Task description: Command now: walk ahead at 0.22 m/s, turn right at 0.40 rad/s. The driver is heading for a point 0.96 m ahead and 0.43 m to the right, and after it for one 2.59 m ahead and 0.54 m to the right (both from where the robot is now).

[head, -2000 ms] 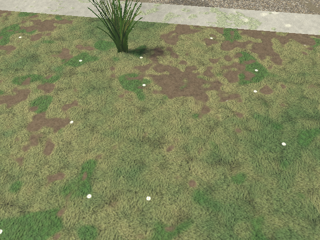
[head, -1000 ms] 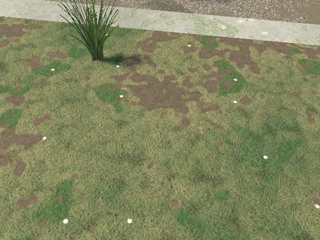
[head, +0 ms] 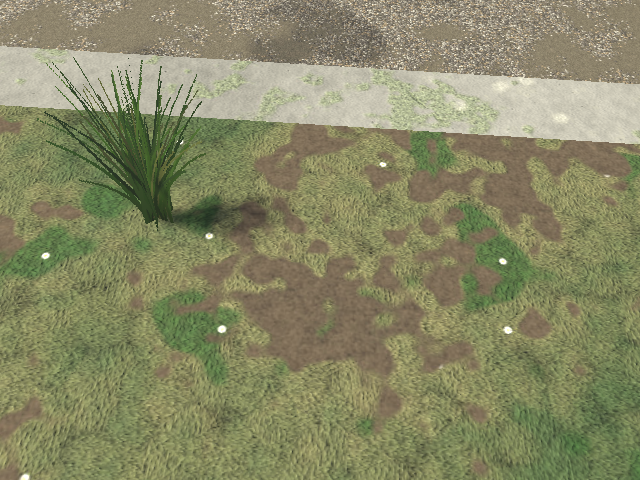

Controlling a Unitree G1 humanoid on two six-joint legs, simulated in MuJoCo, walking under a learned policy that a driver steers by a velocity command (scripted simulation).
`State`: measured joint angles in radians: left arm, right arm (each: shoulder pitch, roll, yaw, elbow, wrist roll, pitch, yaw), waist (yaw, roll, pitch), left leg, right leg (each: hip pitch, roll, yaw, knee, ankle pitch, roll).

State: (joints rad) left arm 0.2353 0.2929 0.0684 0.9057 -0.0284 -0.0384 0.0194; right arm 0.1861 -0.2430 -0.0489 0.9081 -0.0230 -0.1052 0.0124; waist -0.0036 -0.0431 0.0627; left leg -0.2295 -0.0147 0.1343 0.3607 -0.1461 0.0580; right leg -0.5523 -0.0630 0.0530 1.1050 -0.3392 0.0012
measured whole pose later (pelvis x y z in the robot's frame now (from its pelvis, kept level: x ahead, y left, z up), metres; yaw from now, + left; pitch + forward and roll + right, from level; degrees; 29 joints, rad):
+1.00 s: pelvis +0.26 -0.06 +0.00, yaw -35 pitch +2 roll +0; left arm 0.19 0.30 0.09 0.63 -0.02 -0.02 -0.02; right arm 0.37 -0.26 -0.06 0.88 -0.01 -0.08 -0.02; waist -0.08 -0.05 -0.01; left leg -0.01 0.03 0.12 0.27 -0.29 -0.01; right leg -0.74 -0.06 0.07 0.96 -0.08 0.02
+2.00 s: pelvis +0.70 -0.43 +0.00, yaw -27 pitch +2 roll +0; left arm 0.12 0.30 0.04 0.68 0.02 -0.09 0.00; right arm 0.32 -0.29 -0.05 0.69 0.01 -0.05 0.01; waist -0.04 -0.02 0.04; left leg -0.22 -0.12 -0.09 0.36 -0.17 0.10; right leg -0.66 -0.09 0.09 0.90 -0.19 0.06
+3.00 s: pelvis +1.19 -0.56 -0.01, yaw +10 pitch +2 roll +0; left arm 0.10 0.31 0.05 0.70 0.02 -0.06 0.02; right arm 0.35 -0.26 -0.05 0.63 0.00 -0.02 -0.01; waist -0.03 -0.02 0.04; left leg -0.27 -0.13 -0.09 0.47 -0.21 0.10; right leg -0.67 -0.09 0.09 0.98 -0.19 0.06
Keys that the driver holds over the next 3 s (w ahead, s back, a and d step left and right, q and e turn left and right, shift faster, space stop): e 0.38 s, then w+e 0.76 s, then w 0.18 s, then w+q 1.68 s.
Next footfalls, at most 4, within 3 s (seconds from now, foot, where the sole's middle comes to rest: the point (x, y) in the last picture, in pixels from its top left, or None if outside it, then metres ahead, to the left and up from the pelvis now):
0.26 right None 0.20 -0.13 -0.78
0.72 left None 0.28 0.08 -0.78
1.18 right None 0.38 -0.33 -0.78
1.72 left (488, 343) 0.77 -0.39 -0.78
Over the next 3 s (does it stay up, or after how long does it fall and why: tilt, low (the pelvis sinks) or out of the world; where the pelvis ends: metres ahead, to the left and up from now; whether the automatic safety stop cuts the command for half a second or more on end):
stays up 1.19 -0.56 -0.01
